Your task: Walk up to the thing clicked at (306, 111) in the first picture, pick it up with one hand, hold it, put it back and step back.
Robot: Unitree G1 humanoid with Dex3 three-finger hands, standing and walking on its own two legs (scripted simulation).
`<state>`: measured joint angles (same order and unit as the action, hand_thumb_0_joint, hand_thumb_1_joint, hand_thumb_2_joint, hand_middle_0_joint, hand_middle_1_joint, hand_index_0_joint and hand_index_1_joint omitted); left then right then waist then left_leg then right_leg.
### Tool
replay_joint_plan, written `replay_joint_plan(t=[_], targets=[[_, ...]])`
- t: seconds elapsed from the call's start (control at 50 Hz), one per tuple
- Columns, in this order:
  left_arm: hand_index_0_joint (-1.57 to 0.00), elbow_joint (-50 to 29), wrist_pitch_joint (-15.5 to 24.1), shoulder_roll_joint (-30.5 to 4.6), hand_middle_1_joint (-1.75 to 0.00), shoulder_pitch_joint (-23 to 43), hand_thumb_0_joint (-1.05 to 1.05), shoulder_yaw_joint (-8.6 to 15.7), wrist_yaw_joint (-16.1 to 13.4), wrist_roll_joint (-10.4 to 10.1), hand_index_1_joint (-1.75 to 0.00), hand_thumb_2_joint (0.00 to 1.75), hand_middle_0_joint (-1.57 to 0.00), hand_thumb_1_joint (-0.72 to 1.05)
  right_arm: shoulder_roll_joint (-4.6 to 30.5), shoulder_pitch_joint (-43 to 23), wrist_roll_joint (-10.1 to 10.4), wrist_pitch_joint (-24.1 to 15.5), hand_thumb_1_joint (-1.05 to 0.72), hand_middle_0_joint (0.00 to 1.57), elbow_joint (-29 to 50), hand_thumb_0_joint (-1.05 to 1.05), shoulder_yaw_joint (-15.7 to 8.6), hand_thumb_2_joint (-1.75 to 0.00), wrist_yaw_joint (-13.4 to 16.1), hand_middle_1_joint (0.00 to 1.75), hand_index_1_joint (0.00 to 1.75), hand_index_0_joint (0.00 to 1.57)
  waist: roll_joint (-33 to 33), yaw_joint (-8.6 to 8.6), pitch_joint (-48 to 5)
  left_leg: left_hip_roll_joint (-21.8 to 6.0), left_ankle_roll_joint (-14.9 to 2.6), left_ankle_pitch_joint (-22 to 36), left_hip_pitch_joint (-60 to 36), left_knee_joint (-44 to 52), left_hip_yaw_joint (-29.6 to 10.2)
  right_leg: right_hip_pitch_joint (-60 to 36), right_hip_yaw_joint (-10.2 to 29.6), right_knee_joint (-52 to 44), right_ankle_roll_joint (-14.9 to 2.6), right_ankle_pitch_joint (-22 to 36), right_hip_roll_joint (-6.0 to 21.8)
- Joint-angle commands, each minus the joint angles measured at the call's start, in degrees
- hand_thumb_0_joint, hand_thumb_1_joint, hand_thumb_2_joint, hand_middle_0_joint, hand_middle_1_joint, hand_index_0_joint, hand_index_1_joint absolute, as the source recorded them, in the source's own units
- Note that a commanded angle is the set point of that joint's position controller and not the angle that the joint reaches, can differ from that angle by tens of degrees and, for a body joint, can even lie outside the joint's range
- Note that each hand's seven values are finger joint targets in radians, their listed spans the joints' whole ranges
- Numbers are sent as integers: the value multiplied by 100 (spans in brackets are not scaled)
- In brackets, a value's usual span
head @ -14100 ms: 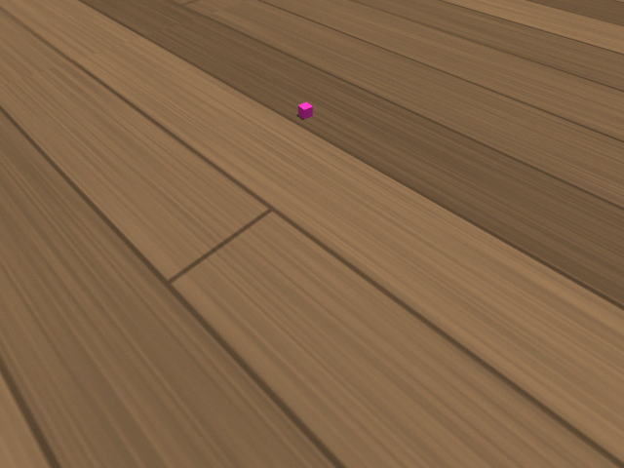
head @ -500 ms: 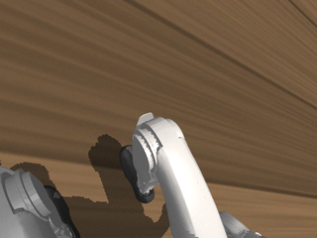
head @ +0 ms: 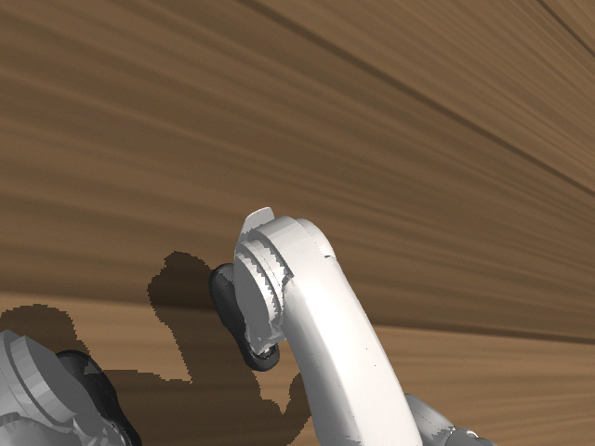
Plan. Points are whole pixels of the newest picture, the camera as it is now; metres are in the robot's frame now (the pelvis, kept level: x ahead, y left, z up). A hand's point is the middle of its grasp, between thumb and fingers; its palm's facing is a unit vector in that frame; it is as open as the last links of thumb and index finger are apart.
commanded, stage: rest palm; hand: left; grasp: from above
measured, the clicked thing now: out of the picture +0.47 +0.34 -0.29
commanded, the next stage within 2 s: close in 0.40 s
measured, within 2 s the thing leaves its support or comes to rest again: neither
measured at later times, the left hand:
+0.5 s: hand out of the picture +0.47 +0.35 -0.26, palm faces -0.22 -0.38 -0.90, open 14.1 cm
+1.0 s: hand out of the picture +0.47 +0.34 -0.25, palm faces -0.21 -0.38 -0.90, open 13.3 cm
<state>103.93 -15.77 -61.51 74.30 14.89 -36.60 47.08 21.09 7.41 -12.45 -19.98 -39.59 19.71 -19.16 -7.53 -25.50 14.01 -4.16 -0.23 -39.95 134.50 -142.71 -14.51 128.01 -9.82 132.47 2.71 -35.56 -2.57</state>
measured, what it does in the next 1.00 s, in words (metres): stands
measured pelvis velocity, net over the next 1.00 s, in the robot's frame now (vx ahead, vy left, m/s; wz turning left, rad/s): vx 0.00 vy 0.00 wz -0.03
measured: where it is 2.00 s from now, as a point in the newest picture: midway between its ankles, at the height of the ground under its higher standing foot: (186, 378)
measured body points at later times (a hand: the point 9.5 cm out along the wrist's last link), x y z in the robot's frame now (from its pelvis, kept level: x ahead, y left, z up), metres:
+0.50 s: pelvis +0.00 +0.00 +0.01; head +0.32 +0.12 +0.30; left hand +0.48 +0.36 -0.21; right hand +0.01 -0.23 -0.03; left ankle +0.07 +0.13 -0.28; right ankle +0.12 -0.12 -0.28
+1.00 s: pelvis +0.00 +0.00 +0.01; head +0.32 +0.12 +0.30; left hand +0.48 +0.36 -0.20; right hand +0.01 -0.23 -0.03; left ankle +0.07 +0.13 -0.28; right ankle +0.12 -0.12 -0.28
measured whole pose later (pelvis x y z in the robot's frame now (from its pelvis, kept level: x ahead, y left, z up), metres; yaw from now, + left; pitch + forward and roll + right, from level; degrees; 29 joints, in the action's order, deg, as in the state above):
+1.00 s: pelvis +0.00 +0.00 +0.01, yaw -1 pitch +30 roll -16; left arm 103.0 -16.5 -63.6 76.6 13.2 -38.7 46.6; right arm 22.4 6.9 -13.0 -19.5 -36.5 21.5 -19.2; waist -9.1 -27.3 15.5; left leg -4.1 -0.4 -40.9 133.1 -141.6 -16.0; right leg 125.5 -11.2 129.8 3.1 -36.1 -2.9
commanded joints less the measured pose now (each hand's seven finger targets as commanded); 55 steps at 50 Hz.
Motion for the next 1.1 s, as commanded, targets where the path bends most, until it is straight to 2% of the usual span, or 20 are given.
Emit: replay_joint_plan(t=[0.0,0.08,0.18,0.2,0.26,0.38,0.48,0.5,0.52,0.58,0.6,0.64,0.66,0.78,0.88,0.9,0.96,1.02,1.04,1.08], targets=[[-9,-586,125,-944,-101,1387,0,-322,-191,111,-102,97,-11,-57,1867,1384,5,-61,-92,20,-311,0,-435,-91,56,30,30,20,3151,-484,-3664,-116,46,967,-2954,1466,347,-2189,-651,-1119,-368,1073,-268],[-10,-669,176,-920,-102,1467,0,-422,-252,185,-102,97,-11,-56,1895,1418,-16,-94,-92,20,-317,0,-378,-91,31,30,30,20,3285,-493,-3660,-118,50,1198,-2974,1412,356,-2255,-656,-1108,-367,1282,-258],[-10,-757,150,-1129,-101,1485,0,-304,-346,213,-102,97,-11,-56,2002,1351,-35,-72,-92,20,-132,0,-395,-91,0,30,30,20,3311,-479,-3624,-132,63,1405,-3057,1425,346,-2343,-658,-1101,-355,1458,-256],[-9,-489,117,-1152,-101,1385,0,-257,-387,234,-102,98,-11,-57,1985,1461,-47,-47,-92,20,-256,0,-360,-91,0,30,30,20,3238,-471,-3681,-148,74,1465,-3046,1443,352,-2494,-658,-1129,-352,1525,-277],[-10,-455,64,-1092,-101,1368,0,-257,-441,209,-102,96,-11,-56,1971,1504,-49,-42,-92,20,-192,0,-319,-91,-57,30,30,20,3340,-495,-3684,-167,80,1664,-3148,1428,321,-2487,-674,-1106,-352,1676,-273],[-9,-730,41,-1414,-101,1515,0,-133,-490,184,-102,97,-11,-56,2062,1305,-49,-25,-93,20,38,0,-368,-91,-58,30,30,20,3325,-488,-3639,-154,46,1426,-2993,1421,367,-2548,-641,-1192,-332,1530,-287],[-10,-828,32,-1440,-101,1460,0,-137,-449,197,-102,97,-11,-55,2067,1371,-17,4,-92,20,67,0,-340,-91,-56,30,30,20,3454,-483,-3774,-188,63,1572,-3176,1456,328,-2572,-677,-1199,-351,1591,-302],[-11,-708,6,-1288,-99,1325,0,-221,-407,155,-100,97,-13,-52,2004,1398,-18,20,-91,20,51,0,-296,-91,-54,30,30,20,3329,-546,-3675,-178,51,1581,-3165,1434,328,-2568,-680,-1199,-337,1625,-295],[-12,-816,30,-1403,-99,1435,0,-199,-420,144,-100,95,-13,-50,2100,1355,-24,12,-91,20,49,0,-331,-91,-41,30,30,20,3356,-530,-3699,-191,41,1515,-3067,1418,333,-2583,-669,-1219,-332,1591,-311],[-15,-779,33,-1281,-97,1446,0,-266,-384,118,-98,93,-16,-47,2011,1437,-36,21,-91,20,-38,0,-282,-91,-51,30,30,20,3311,-630,-3610,-161,44,1432,-3008,1432,327,-2540,-692,-1205,-329,1529,-288],[-15,-726,42,-1326,-97,1447,0,-234,-393,104,-98,92,-16,-47,2039,1403,-18,11,-91,20,-54,0,-298,-91,-36,30,30,20,3336,-578,-3587,-189,53,1315,-3008,1476,297,-2460,-713,-1222,-334,1412,-294],[-16,-720,60,-1310,-97,1438,0,-286,-377,64,-97,91,-17,-45,2039,1378,-38,6,-91,20,-26,0,-294,-91,-10,30,30,20,3249,-622,-3590,-181,42,1217,-2980,1473,308,-2577,-699,-1295,-316,1369,-309],[-16,-967,71,-1384,-96,1553,0,-251,-386,70,-97,92,-17,-46,2100,1357,-29,-1,-91,20,59,0,-328,-91,-13,30,30,20,3345,-605,-3605,-171,43,1281,-3012,1467,329,-2583,-673,-1292,-324,1424,-296],[-19,-747,8,-1331,-94,1482,0,-244,-403,69,-94,88,-19,-41,2010,1455,-39,36,-91,20,-20,0,-263,-90,-13,30,30,20,3300,-600,-3671,-182,54,1407,-3003,1478,319,-2647,-705,-1305,-327,1504,-311],[-20,-775,-43,-1213,-93,1517,0,-324,-422,29,-93,88,-21,-39,2034,1430,-60,47,-91,20,89,0,-249,-91,-18,30,30,20,3320,-682,-3583,-184,57,1482,-3078,1487,289,-2631,-707,-1289,-317,1598,-312],[-20,-592,-73,-1121,-93,1445,0,-373,-421,11,-93,87,-20,-39,2013,1436,-65,45,-91,20,9,0,-228,-90,-17,30,30,20,3174,-669,-3546,-176,47,1402,-2974,1478,286,-2594,-715,-1321,-309,1539,-319],[-22,-724,-70,-1303,-92,1491,0,-296,-454,18,-92,86,-22,-37,2030,1419,-58,42,-91,20,25,0,-219,-90,-27,30,30,20,3318,-622,-3516,-179,56,1426,-3025,1529,268,-2582,-704,-1275,-320,1549,-306],[-24,-655,-74,-1275,-89,1395,0,-312,-491,50,-89,84,-25,-35,2019,1361,-40,38,-91,20,66,0,-220,-91,-34,30,30,20,3268,-592,-3574,-173,39,1399,-3004,1471,319,-2636,-685,-1340,-317,1540,-323],[-24,-819,-55,-1427,-90,1545,0,-227,-490,55,-89,83,-24,-34,2090,1292,-52,19,-91,20,64,0,-275,-90,-15,30,30,20,3375,-612,-3538,-157,58,1310,-3006,1527,310,-2557,-681,-1292,-325,1456,-304],[-26,-713,-57,-1336,-87,1396,0,-258,-479,35,-88,83,-27,-32,2030,1336,-53,44,-91,20,56,0,-257,-90,-25,30,30,20,3362,-586,-3530,-185,52,1290,-3011,1524,314,-2608,-693,-1327,-333,1431,-341]])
